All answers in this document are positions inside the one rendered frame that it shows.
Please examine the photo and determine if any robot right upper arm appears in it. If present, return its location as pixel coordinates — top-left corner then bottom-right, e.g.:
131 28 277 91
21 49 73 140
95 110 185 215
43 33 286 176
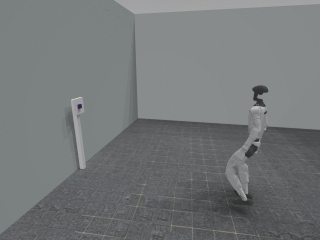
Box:
264 115 268 128

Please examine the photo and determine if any robot torso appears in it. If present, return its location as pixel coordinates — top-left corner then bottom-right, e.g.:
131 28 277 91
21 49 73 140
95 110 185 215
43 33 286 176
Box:
248 104 267 152

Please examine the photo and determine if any right robot forearm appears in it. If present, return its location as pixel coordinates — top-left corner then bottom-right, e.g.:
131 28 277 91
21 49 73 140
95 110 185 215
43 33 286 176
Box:
259 126 267 141

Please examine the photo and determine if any right robot shin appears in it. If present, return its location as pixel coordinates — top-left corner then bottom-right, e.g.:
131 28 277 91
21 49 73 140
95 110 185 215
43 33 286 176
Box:
238 167 249 194

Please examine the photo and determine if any robot left hand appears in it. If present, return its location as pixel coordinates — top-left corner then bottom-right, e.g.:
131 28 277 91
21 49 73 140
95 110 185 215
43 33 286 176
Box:
231 150 245 167

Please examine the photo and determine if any robot left upper arm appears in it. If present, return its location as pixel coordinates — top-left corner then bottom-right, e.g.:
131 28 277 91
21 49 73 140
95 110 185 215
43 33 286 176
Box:
250 106 261 134

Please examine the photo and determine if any panel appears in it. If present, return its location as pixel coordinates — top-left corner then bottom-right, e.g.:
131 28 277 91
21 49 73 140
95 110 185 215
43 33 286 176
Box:
71 97 86 169

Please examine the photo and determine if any left robot forearm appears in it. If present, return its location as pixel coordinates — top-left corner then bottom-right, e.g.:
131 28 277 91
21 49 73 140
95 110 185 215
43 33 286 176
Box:
240 128 259 153

